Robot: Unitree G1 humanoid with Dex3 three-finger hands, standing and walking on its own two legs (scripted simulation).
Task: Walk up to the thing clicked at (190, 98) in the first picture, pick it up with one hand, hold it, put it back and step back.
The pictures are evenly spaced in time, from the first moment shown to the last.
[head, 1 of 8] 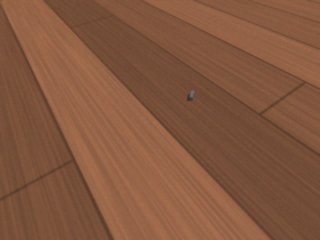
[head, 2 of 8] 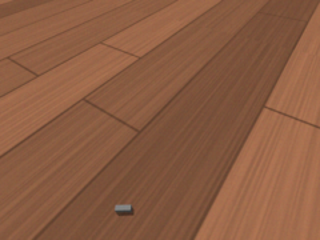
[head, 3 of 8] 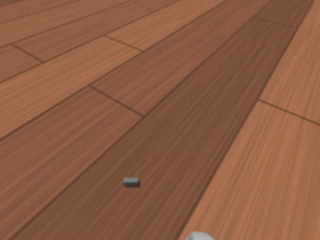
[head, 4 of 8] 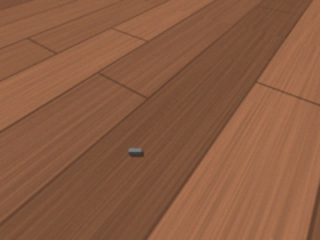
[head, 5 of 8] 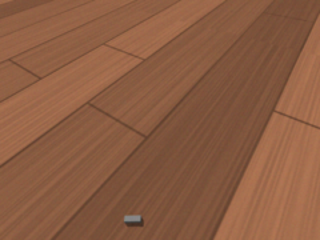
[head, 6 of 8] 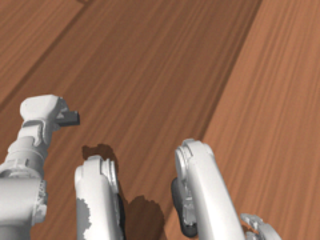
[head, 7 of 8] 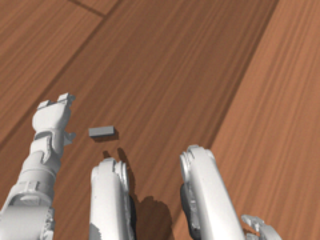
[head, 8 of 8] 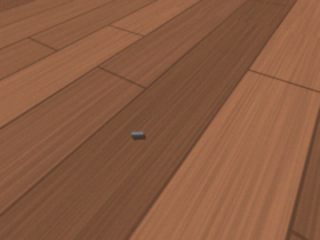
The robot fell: no
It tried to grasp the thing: yes
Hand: left
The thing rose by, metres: 0.68
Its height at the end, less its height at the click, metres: +0.00
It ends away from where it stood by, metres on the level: 0.02
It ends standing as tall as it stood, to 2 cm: yes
